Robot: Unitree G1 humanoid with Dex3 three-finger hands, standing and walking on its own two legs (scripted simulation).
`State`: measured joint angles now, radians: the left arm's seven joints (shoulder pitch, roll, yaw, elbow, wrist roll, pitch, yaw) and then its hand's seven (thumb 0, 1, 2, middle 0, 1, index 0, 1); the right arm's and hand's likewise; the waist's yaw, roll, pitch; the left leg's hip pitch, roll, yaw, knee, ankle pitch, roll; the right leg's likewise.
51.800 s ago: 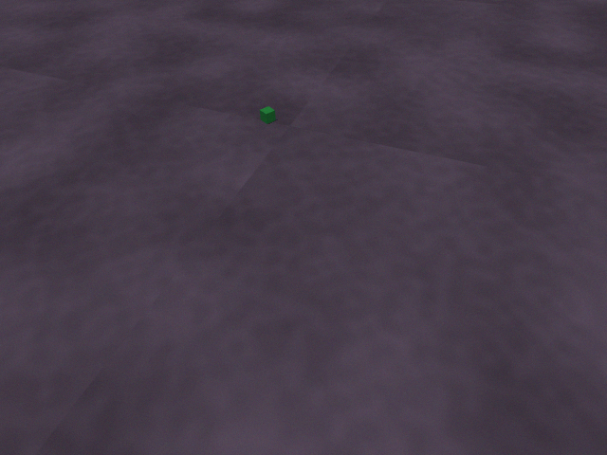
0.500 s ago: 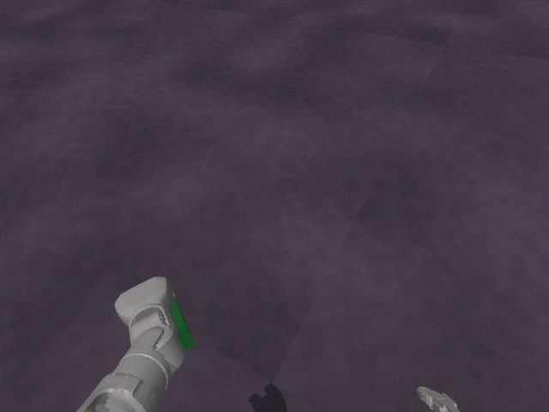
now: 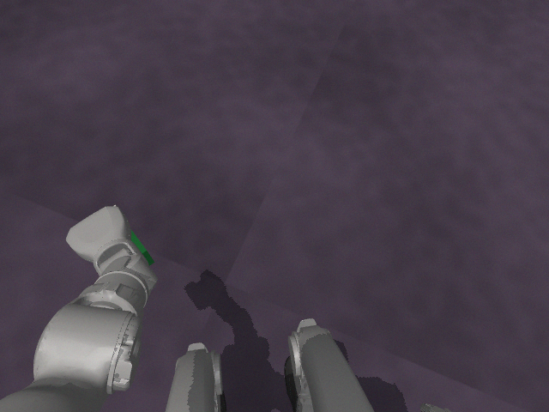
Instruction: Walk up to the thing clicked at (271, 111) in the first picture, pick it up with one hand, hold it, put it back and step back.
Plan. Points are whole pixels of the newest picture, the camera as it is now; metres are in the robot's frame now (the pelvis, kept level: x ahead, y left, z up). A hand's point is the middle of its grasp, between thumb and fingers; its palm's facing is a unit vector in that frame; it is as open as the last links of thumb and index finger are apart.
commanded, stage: crouch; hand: left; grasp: from above
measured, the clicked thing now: (122, 253) +0.42 +0.22 -0.16
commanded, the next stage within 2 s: lower in 1.26 s
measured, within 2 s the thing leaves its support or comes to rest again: neither
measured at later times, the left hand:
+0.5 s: hand (156, 256) +0.46 +0.19 -0.32, palm faces -0.37 -0.25 -0.89, open 9.7 cm
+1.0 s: hand (167, 251) +0.50 +0.18 -0.40, palm faces -0.38 -0.23 -0.90, open 9.6 cm
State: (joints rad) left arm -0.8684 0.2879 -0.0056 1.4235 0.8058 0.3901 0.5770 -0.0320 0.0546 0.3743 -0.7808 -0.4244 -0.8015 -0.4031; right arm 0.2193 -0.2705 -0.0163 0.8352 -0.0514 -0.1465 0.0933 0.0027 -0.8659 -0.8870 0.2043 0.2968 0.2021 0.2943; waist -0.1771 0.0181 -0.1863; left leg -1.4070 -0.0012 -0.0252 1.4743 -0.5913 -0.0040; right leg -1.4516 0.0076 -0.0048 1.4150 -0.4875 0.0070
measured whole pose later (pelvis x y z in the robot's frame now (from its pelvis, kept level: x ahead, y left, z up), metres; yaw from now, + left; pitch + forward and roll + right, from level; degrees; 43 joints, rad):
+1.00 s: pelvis -0.03 +0.00 -0.24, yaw -1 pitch +38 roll -4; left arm -1.27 0.61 0.16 1.67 0.97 0.23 0.48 -0.03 0.07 0.37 -0.77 -0.43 -0.79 -0.41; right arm 0.22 -0.30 0.08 0.81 -0.15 -0.21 0.22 0.00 -0.89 -0.89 0.20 0.30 0.20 0.29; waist -0.36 0.05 -0.03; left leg -2.22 -0.03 -0.06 2.28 -0.73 -0.01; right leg -2.26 -0.01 -0.04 2.18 -0.58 0.00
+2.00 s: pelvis -0.03 +0.01 -0.28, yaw -7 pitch +37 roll -10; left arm -1.41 0.81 0.17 1.76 0.98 0.28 0.59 -0.03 0.06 0.39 -0.76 -0.44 -0.78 -0.42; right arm 0.22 -0.35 0.22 0.74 -0.19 -0.22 0.32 0.00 -0.90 -0.90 0.20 0.30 0.20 0.30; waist -0.48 -0.02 0.12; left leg -2.33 -0.02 -0.14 2.44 -0.76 0.00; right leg -2.34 0.01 -0.11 2.26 -0.57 0.02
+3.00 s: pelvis -0.04 +0.01 -0.28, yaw -10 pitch +34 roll -13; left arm -1.42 0.96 0.12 1.77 0.93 0.29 0.62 -0.03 0.07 0.38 -0.75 -0.44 -0.77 -0.42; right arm 0.21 -0.38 0.35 0.64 -0.20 -0.25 0.31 0.00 -0.90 -0.90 0.20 0.30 0.20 0.30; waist -0.54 -0.11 0.21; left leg -2.32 -0.01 -0.20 2.45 -0.74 0.00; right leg -2.31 0.02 -0.16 2.23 -0.54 0.03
